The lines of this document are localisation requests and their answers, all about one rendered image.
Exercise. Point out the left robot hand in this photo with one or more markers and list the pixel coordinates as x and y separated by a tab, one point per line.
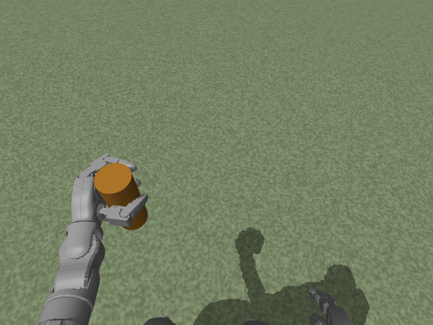
88	205

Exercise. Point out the left robot arm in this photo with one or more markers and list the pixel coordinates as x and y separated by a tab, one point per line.
73	293

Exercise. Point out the right robot hand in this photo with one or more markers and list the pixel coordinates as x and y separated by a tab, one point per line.
334	314

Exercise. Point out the can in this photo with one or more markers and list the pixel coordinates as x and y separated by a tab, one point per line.
116	185

